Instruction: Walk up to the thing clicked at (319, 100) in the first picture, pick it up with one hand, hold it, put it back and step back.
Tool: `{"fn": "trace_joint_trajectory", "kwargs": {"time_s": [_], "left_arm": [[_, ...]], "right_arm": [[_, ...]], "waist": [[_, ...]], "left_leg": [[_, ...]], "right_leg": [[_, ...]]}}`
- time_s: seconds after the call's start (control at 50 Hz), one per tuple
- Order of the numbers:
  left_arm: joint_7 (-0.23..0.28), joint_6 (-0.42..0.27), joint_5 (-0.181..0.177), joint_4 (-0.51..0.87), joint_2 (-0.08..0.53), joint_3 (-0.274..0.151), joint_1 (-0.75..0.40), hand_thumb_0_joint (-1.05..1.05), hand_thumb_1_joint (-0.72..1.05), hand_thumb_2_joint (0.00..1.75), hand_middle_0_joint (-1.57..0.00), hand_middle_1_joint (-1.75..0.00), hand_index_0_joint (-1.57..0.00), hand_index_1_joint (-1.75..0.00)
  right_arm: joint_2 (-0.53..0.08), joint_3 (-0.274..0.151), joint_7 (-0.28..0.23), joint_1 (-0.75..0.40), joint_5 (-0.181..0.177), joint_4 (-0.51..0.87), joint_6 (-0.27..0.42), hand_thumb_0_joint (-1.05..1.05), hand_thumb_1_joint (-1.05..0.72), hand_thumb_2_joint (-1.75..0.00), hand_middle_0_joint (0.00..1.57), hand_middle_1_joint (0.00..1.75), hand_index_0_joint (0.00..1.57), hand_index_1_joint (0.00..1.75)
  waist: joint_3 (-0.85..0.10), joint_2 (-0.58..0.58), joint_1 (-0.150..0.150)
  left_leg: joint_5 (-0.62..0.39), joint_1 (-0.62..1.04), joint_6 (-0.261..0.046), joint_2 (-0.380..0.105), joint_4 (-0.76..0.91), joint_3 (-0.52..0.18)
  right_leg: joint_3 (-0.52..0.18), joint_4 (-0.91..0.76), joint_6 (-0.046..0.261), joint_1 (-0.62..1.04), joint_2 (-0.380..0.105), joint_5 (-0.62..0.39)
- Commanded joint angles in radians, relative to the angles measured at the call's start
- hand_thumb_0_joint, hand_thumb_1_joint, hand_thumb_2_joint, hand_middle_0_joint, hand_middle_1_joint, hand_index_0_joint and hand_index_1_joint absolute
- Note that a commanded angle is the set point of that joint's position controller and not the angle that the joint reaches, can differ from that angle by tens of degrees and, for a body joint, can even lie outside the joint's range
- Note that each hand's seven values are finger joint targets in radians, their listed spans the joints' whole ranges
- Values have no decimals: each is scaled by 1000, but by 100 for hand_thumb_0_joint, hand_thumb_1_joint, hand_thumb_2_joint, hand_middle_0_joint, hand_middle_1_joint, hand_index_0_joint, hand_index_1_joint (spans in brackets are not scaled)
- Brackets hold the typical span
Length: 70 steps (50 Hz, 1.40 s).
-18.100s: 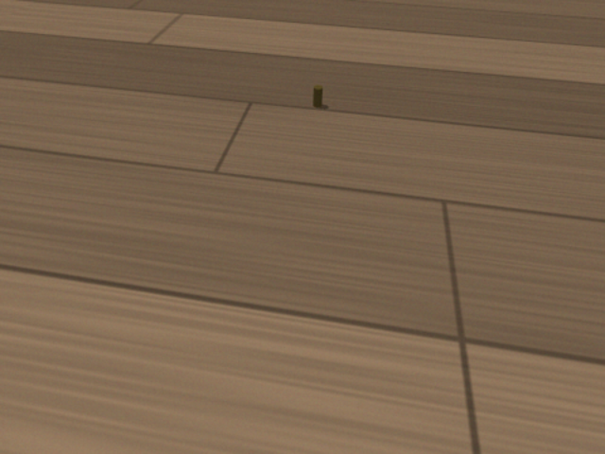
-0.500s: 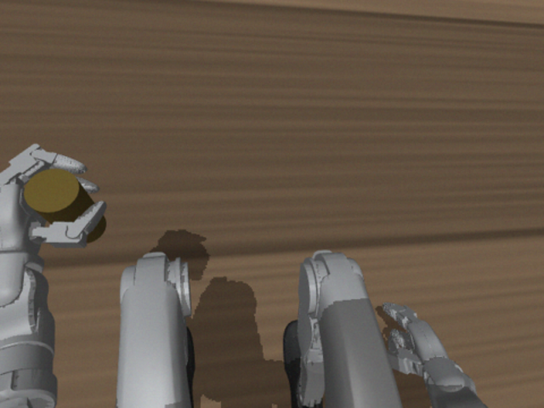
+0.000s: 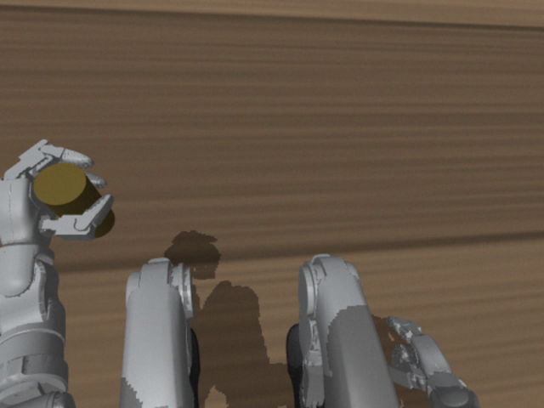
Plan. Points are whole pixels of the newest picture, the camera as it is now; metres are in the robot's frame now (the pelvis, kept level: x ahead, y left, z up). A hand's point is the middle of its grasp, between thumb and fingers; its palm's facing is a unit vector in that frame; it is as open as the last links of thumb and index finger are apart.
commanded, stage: lift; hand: left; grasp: from the side
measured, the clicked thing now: (80, 204) +0.40 +0.26 -0.05
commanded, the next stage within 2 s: none
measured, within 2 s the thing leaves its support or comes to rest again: neither
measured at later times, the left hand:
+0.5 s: hand (39, 177) +0.38 +0.24 +0.08, palm faces +0.12 -0.99 -0.06, open 8.0 cm
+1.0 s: hand out of the picture +0.38 +0.23 +0.26, palm faces +0.17 -0.98 -0.07, open 8.0 cm
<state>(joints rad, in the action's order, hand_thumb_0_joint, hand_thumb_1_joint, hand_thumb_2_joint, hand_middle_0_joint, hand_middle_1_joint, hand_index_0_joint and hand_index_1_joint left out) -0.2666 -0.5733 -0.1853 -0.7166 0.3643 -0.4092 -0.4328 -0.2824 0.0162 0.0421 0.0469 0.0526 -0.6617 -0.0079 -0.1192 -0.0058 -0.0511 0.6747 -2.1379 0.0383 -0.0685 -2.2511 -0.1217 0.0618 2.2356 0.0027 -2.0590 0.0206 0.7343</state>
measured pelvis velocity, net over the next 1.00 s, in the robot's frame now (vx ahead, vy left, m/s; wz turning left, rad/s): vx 0.04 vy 0.01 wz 0.07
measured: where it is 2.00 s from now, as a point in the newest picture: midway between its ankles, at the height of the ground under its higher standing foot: (246, 396)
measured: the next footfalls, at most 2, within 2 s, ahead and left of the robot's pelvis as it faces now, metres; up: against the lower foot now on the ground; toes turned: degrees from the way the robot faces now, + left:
none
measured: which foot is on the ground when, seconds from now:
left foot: down 0.00-1.00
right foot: down 0.00-1.00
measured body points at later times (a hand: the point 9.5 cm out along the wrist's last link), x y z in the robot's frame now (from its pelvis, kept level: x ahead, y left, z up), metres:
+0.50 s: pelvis +0.01 +0.00 +0.07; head +0.19 +0.03 +0.48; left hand +0.37 +0.29 +0.08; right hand +0.19 -0.25 -0.06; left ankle +0.09 +0.14 -0.34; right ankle +0.08 -0.12 -0.34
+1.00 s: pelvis +0.04 +0.01 +0.22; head +0.17 +0.03 +0.65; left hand +0.37 +0.28 +0.26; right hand +0.23 -0.23 +0.11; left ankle +0.09 +0.14 -0.34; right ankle +0.08 -0.12 -0.34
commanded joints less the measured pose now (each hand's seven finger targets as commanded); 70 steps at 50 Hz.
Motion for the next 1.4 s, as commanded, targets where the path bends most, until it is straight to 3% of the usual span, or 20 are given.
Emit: {"fn": "trace_joint_trajectory", "kwargs": {"time_s": [0.0, 0.2, 0.36, 0.38, 0.4, 0.5, 0.6, 0.62, 0.7, 0.76, 0.78, 0.82, 0.88, 0.96, 1.1, 1.12, 1.16, 1.22, 1.28, 1.38], "left_arm": [[-5, -82, -37, 267, 236, -52, -226, 0, 35, 123, -127, -137, -129, -135], [-8, -23, -61, 339, 200, -42, -141, 0, 36, 125, -127, -137, -129, -136], [15, 40, -81, 503, 187, -22, -96, 0, 36, 123, -125, -136, -128, -134], [15, 50, -84, 502, 149, 12, -74, 0, 37, 123, -126, -136, -129, -135], [25, 57, -85, 568, 184, -18, -100, 0, 38, 124, -126, -137, -129, -135], [57, 116, -73, 635, 149, 36, -23, 0, 41, 124, -126, -136, -128, -134], [101, 173, -70, 735, 112, 68, 30, 0, 39, 123, -124, -135, -127, -133], [116, 185, -67, 745, 125, 49, 53, 0, 39, 123, -123, -135, -126, -133], [154, 220, -57, 818, 110, 78, 66, 0, 37, 121, -122, -133, -125, -131], [173, 245, -53, 751, 77, 89, 154, 0, 35, 120, -122, -132, -125, -131], [178, 253, -49, 709, 38, 114, 184, 0, 36, 120, -121, -131, -123, -130], [194, 246, -34, 778, 90, 92, 95, 0, 34, 119, -121, -131, -123, -130], [202, 250, -23, 757, 57, 130, 150, 0, 34, 119, -122, -131, -124, -130], [197, 242, -15, 731, 43, 163, 105, 0, 36, 120, -122, -131, -124, -130], [194, 228, -16, 730, 36, 175, 80, 0, 40, 120, -122, -131, -124, -130], [193, 233, -16, 637, 35, 156, 127, 0, 38, 119, -124, -131, -126, -130], [191, 220, -17, 703, 45, 162, 70, 0, 39, 119, -123, -131, -125, -130], [190, 212, -15, 648, 23, 169, 97, 0, 35, 119, -124, -131, -126, -130], [194, 199, -20, 670, 35, 159, 65, 0, 35, 119, -124, -131, -126, -130], [191, 188, -6, 633, 21, 185, 66, 0, 33, 119, -124, -131, -125, -130]], "right_arm": [[-185, -76, -14, 87, -7, 79, 32, 0, -91, -90, 20, 30, 20, 30], [-182, -90, -31, 94, -37, 101, 41, 0, -90, -89, 20, 30, 20, 30], [-167, -94, -47, 91, -61, 132, 49, 0, -89, -89, 20, 30, 20, 30], [-165, -94, -48, 89, -66, 145, 51, 0, -89, -89, 20, 30, 20, 30], [-164, -96, -50, 97, -67, 141, 51, 0, -89, -89, 20, 30, 20, 30], [-150, -98, -61, 99, -79, 157, 52, 0, -89, -89, 20, 30, 20, 30], [-139, -96, -70, 108, -89, 172, 55, 0, -88, -89, 20, 30, 20, 30], [-139, -98, -74, 113, -92, 174, 53, 0, -88, -89, 20, 30, 20, 30], [-123, -99, -83, 117, -94, 185, 59, 0, -88, -89, 20, 30, 20, 30], [-107, -83, -86, 124, -97, 181, 60, 0, -88, -89, 20, 30, 20, 30], [-104, -83, -85, 121, -97, 181, 63, 0, -88, -89, 20, 30, 20, 30], [-101, -86, -88, 126, -93, 182, 64, 0, -88, -89, 20, 30, 20, 30], [-98, -86, -91, 139, -92, 183, 72, 0, -88, -89, 20, 30, 20, 30], [-89, -79, -90, 154, -91, 176, 81, 0, -88, -89, 20, 30, 20, 30], [-99, -83, -87, 172, -89, 174, 93, 0, -88, -89, 20, 30, 20, 30], [-92, -75, -86, 171, -90, 157, 93, 0, -88, -89, 20, 30, 20, 30], [-102, -83, -85, 177, -88, 170, 95, 0, -88, -89, 20, 30, 20, 30], [-90, -74, -82, 179, -84, 157, 94, 0, -89, -89, 20, 30, 20, 30], [-92, -77, -84, 171, -83, 175, 96, 0, -89, -89, 20, 30, 20, 30], [-87, -76, -85, 177, -77, 164, 98, 0, -89, -89, 20, 30, 20, 30]], "waist": [[-671, 105, 11], [-667, 107, 23], [-670, 91, 30], [-660, 89, 15], [-672, 98, 33], [-677, 104, 30], [-664, 109, 28], [-654, 101, 36], [-638, 73, 21], [-575, 56, 17], [-542, 45, 13], [-543, 80, 13], [-500, 65, 0], [-461, 88, -2], [-431, 102, 11], [-383, 88, 12], [-423, 98, 14], [-363, 82, 11], [-388, 53, 15], [-344, 38, 5]], "left_leg": [[-132, 458, -69, 28, 257, 79], [-104, 547, -65, 30, 355, 68], [-104, 619, -66, 27, 442, 64], [-98, 625, -66, 28, 458, 61], [-106, 646, -64, 27, 472, 63], [-143, 748, -63, 29, 542, 63], [-202, 868, -62, 29, 635, 52], [-207, 896, -61, 28, 659, 49], [-251, 941, -67, 31, 709, 64], [-271, 996, -66, 33, 774, 56], [-274, 1008, -67, 33, 794, 55], [-268, 1049, -63, 35, 831, 61], [-287, 1104, -60, 36, 882, 59], [-301, 1192, -55, 37, 958, 60], [-379, 1330, -44, 37, 1068, 57], [-354, 1326, -44, 37, 1088, 58], [-398, 1372, -42, 36, 1102, 61], [-366, 1381, -41, 38, 1150, 62], [-384, 1384, -48, 43, 1162, 78], [-354, 1403, -51, 48, 1204, 97]], "right_leg": [[5, -313, 30, 356, 23, -191], [9, -383, 37, 375, 19, -157], [-13, -485, 32, 460, 14, -155], [-11, -498, 31, 470, 13, -153], [-17, -515, 31, 494, 11, -162], [-29, -593, 27, 569, 7, -199], [-19, -667, 23, 665, 5, -266], [-18, -688, 22, 681, 5, -270], [-46, -786, 8, 820, 1, -325], [-29, -826, 10, 861, 4, -342], [-25, -841, 10, 859, 5, -343], [-34, -882, 12, 902, 1, -343], [-29, -926, 10, 954, 1, -369], [-28, -988, 15, 1008, 0, -383], [-13, -1076, 19, 1107, -2, -441], [-13, -1093, 17, 1112, -1, -421], [-15, -1113, 17, 1156, -4, -460], [-11, -1148, 17, 1172, -3, -433], [-24, -1193, 10, 1258, -5, -469], [-46, -1263, 1, 1312, -13, -456]]}}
